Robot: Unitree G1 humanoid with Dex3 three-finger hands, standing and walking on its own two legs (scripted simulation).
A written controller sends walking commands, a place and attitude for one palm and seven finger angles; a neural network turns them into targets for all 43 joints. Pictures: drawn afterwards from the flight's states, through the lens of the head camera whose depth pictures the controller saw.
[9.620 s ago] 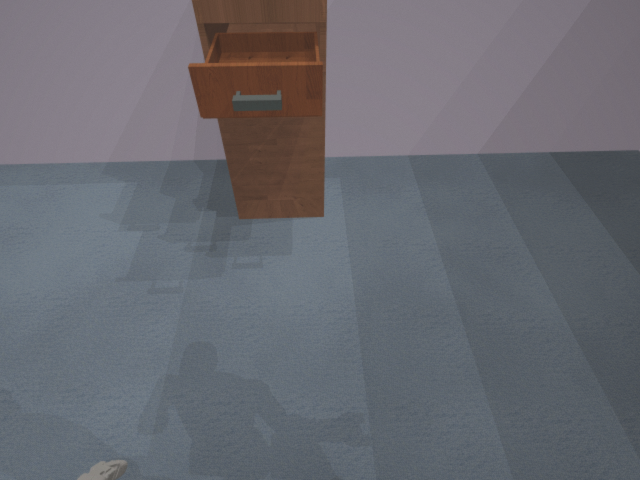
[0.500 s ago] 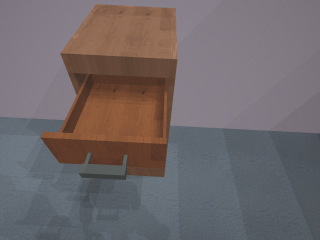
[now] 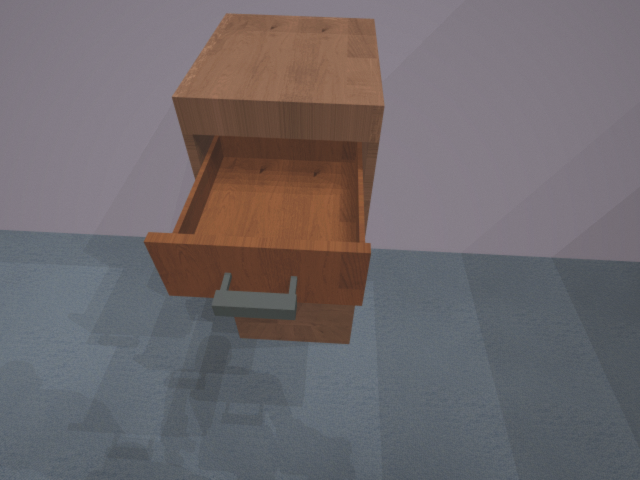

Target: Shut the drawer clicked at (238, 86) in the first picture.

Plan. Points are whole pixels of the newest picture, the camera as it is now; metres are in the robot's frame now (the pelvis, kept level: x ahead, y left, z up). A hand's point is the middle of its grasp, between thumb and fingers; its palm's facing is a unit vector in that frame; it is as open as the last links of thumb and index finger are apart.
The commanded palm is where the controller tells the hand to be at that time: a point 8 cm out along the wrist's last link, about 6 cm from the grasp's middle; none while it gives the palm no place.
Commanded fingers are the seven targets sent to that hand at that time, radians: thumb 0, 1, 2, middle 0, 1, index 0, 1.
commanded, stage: come to a stop and stand still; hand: left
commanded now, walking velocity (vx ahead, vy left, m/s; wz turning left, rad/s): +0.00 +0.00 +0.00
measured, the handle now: (258, 292) +0.39 +0.12 -0.02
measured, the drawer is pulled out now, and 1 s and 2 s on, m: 0.28 0.28 0.28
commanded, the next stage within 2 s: look again from close up in 0.36 s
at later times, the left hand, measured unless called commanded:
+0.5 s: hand out of the picture -0.04 +0.16 -0.17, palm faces +0.04 -0.99 -0.14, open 7.4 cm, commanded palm none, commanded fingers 0.00 0.90 0.90 -0.20 -0.30 -0.20 -0.30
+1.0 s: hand out of the picture +0.04 +0.17 -0.17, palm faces +0.01 -0.99 -0.16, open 7.3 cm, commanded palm none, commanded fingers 0.00 0.90 0.90 -0.20 -0.30 -0.20 -0.30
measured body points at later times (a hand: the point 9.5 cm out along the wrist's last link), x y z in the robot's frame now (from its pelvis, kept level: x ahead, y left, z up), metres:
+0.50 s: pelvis +0.01 +0.02 +0.01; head +0.03 +0.02 +0.46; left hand -0.04 +0.22 -0.16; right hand +0.01 -0.20 -0.15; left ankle +0.04 +0.05 -0.73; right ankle +0.02 -0.11 -0.73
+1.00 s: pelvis +0.04 +0.01 +0.01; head +0.06 +0.02 +0.46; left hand +0.04 +0.22 -0.16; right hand +0.03 -0.20 -0.15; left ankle +0.04 +0.05 -0.73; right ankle +0.02 -0.11 -0.73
